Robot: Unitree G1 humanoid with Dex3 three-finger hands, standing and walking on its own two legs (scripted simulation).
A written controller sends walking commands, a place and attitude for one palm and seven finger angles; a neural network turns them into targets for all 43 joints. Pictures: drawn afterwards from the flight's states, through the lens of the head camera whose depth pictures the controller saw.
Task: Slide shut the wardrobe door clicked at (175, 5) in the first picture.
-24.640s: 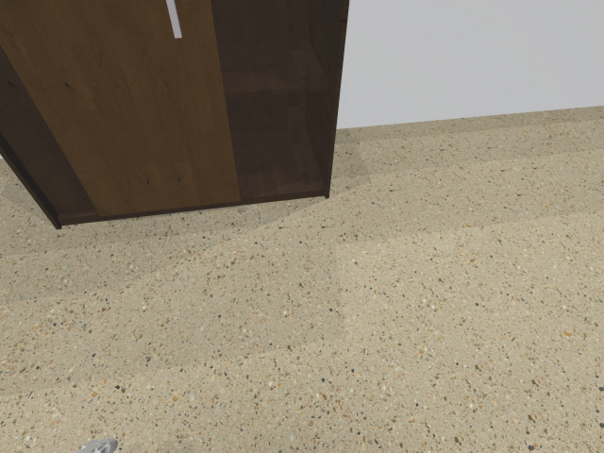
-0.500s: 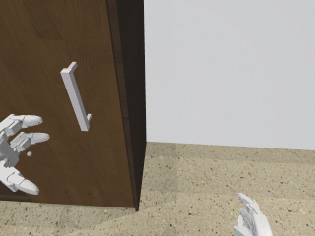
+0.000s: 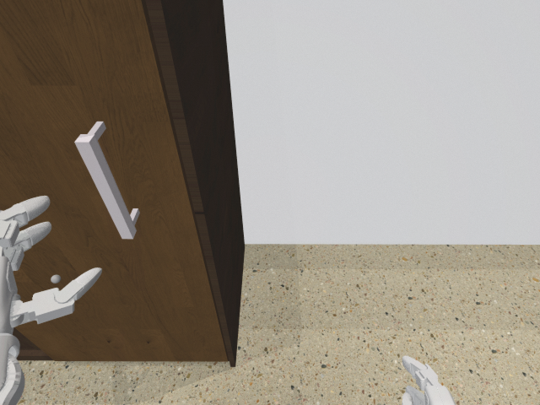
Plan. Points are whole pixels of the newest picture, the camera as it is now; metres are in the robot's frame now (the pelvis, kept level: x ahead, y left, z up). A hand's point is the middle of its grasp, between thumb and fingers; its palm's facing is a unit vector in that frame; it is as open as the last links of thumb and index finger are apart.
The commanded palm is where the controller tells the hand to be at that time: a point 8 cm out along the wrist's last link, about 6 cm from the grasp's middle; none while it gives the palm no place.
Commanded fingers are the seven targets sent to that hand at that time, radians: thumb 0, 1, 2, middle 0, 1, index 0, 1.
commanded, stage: draw the hand back to the body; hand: left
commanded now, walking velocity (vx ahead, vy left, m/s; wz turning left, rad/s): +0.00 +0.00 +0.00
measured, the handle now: (114, 184) +0.39 +0.31 +0.13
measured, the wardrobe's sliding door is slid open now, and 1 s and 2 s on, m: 0.00 0.00 0.00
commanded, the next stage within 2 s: step back with the hand held close in 0.60 s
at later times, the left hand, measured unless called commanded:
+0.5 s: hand (92, 269) +0.21 +0.24 +0.16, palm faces +0.43 -0.82 -0.38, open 7.5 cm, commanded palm +0.16 +0.28 +0.17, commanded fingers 0.00 0.90 0.90 -0.20 -0.30 -0.20 -0.30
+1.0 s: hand (110, 266) +0.22 +0.23 +0.15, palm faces +0.33 -0.83 -0.46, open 7.4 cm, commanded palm +0.16 +0.28 +0.17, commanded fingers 0.00 0.90 0.90 -0.20 -0.30 -0.20 -0.30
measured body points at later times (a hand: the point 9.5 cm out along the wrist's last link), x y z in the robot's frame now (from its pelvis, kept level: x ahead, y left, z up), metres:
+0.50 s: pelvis +0.02 -0.02 +0.00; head +0.00 -0.04 +0.45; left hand +0.18 +0.28 +0.18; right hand +0.22 -0.24 -0.08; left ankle +0.05 +0.05 -0.74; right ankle -0.03 -0.10 -0.74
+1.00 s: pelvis +0.01 -0.02 +0.00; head +0.01 -0.02 +0.45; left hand +0.20 +0.27 +0.18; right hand +0.19 -0.27 -0.08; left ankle +0.05 +0.05 -0.74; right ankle -0.03 -0.10 -0.74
